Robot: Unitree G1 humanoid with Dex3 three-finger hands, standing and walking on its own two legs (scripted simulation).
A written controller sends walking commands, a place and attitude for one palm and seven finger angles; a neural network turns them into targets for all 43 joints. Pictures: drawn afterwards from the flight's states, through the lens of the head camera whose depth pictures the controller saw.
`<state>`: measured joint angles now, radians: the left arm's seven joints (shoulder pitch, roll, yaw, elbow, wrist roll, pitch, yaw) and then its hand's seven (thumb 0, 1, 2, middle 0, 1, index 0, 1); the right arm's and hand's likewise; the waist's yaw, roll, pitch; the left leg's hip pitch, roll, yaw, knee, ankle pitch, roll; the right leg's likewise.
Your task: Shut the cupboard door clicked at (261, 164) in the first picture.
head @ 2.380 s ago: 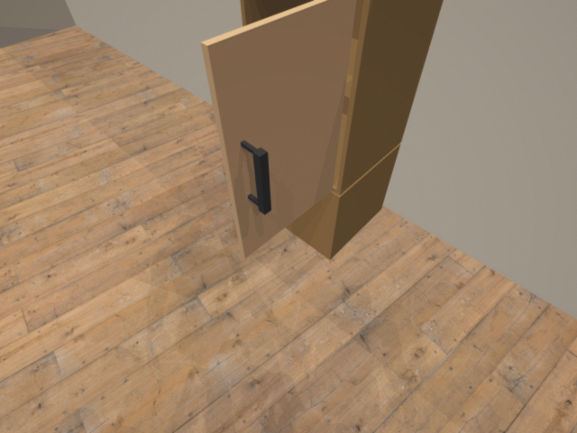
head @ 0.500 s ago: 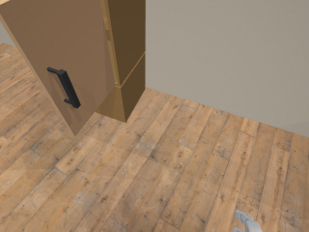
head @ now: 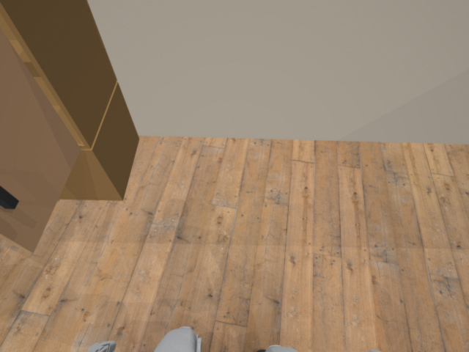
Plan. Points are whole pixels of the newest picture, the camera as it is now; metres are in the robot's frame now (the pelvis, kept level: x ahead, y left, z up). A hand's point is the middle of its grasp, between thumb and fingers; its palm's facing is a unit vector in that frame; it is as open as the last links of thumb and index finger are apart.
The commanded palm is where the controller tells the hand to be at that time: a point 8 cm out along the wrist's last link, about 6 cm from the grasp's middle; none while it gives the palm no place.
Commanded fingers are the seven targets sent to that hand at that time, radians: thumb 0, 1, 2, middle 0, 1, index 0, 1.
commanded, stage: walk around to get in front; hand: left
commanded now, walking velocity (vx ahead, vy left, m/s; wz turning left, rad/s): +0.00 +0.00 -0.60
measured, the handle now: out of the picture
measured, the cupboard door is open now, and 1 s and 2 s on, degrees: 88 88 88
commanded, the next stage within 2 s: none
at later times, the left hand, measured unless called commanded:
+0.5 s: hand (165, 323) +0.17 +0.15 -0.16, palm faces -0.28 -0.92 -0.28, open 7.4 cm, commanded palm none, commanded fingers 0.00 0.90 0.90 -0.20 -0.30 -0.20 -0.30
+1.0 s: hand (189, 292) +0.24 +0.11 -0.16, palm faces -0.52 -0.83 -0.20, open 7.4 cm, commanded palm none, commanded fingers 0.00 0.90 0.90 -0.20 -0.30 -0.20 -0.30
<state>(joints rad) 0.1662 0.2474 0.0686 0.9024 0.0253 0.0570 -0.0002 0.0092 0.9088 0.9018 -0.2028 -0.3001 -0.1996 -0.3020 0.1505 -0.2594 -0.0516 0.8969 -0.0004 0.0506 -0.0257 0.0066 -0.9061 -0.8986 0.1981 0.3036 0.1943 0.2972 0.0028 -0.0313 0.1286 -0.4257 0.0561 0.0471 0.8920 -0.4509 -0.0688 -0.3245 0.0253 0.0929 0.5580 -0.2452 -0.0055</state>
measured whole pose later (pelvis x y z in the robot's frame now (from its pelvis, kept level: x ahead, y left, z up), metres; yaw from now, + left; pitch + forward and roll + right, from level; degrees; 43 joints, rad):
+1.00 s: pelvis +0.04 -0.02 +0.01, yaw -35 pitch +1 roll -3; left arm 0.15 0.27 0.10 0.89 0.02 0.08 -0.04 0.01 0.91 0.90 -0.20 -0.30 -0.20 -0.30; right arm 0.19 -0.20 -0.01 0.87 -0.03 0.01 -0.04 0.00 -0.90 -0.90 0.20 0.30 0.20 0.30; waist 0.02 -0.02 0.11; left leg -0.24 0.14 0.12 0.51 -0.28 -0.02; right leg -0.45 -0.01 -0.03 0.97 -0.48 0.06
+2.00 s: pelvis +0.03 -0.09 +0.00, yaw -71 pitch +1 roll +0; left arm 0.21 0.21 0.06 0.91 0.01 0.00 -0.01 0.01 0.91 0.90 -0.20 -0.30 -0.20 -0.30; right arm 0.21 -0.27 -0.06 0.93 -0.02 0.06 0.00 0.01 -0.91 -0.90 0.20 0.30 0.20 0.30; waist 0.00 0.02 0.07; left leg -0.50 0.11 0.06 1.08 -0.42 -0.09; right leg -0.21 0.00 0.00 0.50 -0.31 -0.02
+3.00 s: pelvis +0.04 -0.48 +0.01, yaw -98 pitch +1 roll -1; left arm 0.28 0.21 0.06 1.05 0.01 -0.07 0.00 0.00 0.95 0.90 -0.20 -0.30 -0.20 -0.30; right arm 0.16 -0.17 -0.04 0.97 -0.02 -0.02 0.02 0.00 -0.91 -0.90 0.20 0.30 0.19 0.30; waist 0.01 -0.01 0.03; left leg -0.54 0.13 0.07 0.79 -0.22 -0.06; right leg -0.09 0.07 -0.06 0.34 -0.28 -0.07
